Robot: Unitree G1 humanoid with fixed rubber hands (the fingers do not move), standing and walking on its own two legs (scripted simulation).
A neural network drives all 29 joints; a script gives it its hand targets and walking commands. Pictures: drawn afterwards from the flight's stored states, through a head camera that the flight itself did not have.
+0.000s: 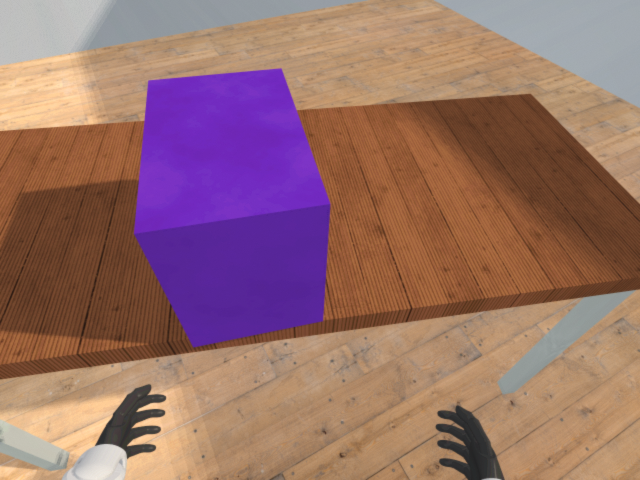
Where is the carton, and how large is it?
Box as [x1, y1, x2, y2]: [134, 68, 329, 346]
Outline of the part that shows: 281,68 148,80 134,234 193,346 322,320 329,201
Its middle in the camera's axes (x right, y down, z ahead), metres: -0.12 -0.05 +0.58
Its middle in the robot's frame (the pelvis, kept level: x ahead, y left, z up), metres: +0.47 +0.12 +0.06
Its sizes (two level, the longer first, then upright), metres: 0.301 0.195 0.253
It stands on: a table, 0.71 m high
